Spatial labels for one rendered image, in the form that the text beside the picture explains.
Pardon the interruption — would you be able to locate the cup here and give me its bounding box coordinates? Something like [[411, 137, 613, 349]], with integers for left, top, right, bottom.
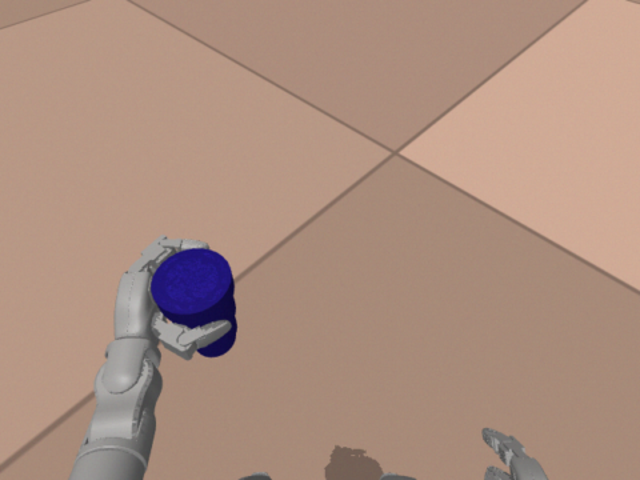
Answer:
[[151, 248, 237, 357]]

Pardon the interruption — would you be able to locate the left robot arm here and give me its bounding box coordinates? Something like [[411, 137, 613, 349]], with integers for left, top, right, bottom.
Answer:
[[68, 337, 163, 480]]

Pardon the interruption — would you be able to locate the right robot hand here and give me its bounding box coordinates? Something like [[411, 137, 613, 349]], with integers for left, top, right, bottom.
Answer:
[[482, 428, 548, 480]]

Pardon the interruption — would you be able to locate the left robot hand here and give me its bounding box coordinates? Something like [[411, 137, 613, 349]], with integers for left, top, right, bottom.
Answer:
[[114, 235, 232, 361]]

